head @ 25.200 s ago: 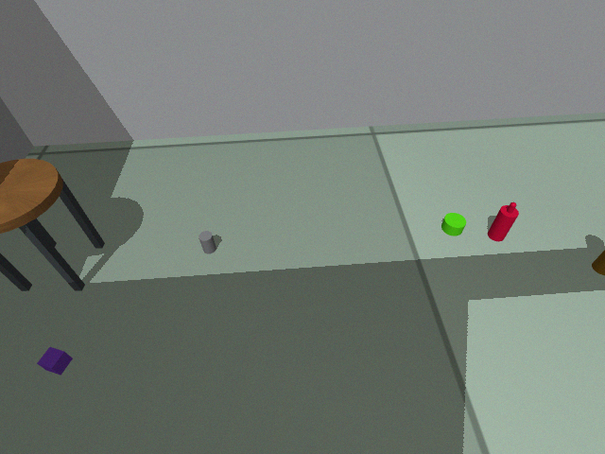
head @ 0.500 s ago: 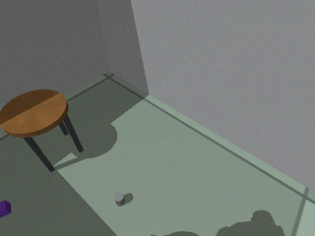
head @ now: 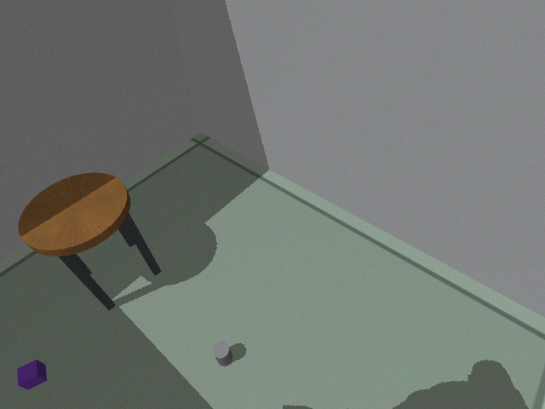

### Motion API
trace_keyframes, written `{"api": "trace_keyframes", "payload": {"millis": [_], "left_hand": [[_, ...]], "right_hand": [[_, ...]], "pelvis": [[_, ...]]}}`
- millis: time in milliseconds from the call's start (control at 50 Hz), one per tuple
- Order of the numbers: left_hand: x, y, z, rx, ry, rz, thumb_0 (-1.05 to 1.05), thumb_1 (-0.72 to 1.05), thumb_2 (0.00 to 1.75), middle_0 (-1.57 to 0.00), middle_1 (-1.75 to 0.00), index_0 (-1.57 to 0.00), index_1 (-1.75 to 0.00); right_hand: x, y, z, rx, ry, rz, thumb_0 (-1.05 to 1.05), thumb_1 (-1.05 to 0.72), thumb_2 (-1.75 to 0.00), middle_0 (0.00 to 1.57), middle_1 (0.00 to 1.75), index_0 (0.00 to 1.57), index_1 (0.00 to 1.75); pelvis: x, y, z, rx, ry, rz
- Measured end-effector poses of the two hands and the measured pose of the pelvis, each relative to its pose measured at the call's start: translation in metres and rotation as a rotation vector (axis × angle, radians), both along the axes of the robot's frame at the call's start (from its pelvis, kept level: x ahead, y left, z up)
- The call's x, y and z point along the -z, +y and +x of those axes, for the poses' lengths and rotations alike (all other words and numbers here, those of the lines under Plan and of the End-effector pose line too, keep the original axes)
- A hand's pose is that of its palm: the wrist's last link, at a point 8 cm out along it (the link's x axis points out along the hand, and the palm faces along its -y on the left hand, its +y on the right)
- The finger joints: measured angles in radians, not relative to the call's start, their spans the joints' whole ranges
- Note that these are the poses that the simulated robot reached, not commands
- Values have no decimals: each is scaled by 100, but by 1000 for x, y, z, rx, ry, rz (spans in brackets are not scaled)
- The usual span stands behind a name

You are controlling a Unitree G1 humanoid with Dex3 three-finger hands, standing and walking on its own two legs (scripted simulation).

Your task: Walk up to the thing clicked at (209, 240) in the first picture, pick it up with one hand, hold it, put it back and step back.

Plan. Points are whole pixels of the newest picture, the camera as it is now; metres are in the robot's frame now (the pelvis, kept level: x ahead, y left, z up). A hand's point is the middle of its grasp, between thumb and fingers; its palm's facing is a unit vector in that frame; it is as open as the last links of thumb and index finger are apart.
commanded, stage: walk up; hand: left
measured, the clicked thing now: (223, 353) +0.45 +0.23 -0.73
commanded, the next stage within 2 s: stand in 0.68 s
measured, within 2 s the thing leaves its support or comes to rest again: neither
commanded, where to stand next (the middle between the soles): +0.06 +0.00 m, yaw -1 degrees
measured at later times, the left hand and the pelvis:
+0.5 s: hand out of the picture +0.10 +0.26 -0.15, palm faces -0.04 -0.94 -0.34, open 7.4 cm; pelvis +0.01 +0.01 +0.00, yaw -1 degrees
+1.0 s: hand out of the picture +0.08 +0.25 -0.16, palm faces -0.04 -0.94 -0.34, open 7.4 cm; pelvis +0.02 +0.00 +0.00, yaw +0 degrees
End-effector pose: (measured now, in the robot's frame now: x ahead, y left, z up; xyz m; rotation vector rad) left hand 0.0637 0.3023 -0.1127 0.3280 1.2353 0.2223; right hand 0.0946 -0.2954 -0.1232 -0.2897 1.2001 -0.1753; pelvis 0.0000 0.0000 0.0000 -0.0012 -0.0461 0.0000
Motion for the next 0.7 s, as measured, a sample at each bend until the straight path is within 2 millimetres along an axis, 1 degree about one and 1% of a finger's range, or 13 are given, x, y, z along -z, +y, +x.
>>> {"api": "trace_keyframes", "payload": {"millis": [160,240,320,460,700], "left_hand": [[4,-8,27,33,-36,-32,1,90,90,-20,-30,-20,-30],[5,-9,34,42,-40,-41,1,90,90,-20,-30,-20,-30],[5,-8,35,45,-35,-43,1,90,90,-20,-30,-20,-30],[5,-3,29,37,-14,-33,1,90,90,-20,-30,-20,-30],[3,1,17,12,6,-20,1,90,90,-20,-30,-20,-30]], "right_hand": [[-4,-3,-24,38,49,-20,1,-91,-90,20,29,20,30],[-5,-3,-32,51,64,-26,1,-91,-90,20,29,20,30],[-5,-2,-35,58,69,-27,1,-91,-90,20,29,20,30],[-3,3,-31,54,61,-17,1,-91,-90,20,29,20,30],[-3,7,-11,30,25,-5,1,-91,-90,20,29,20,30]], "pelvis": [[-2,1,2,7,1,-1],[-2,3,4,9,3,-1],[-2,4,5,11,4,-1],[-2,6,6,11,5,0],[-3,6,9,9,3,1]]}}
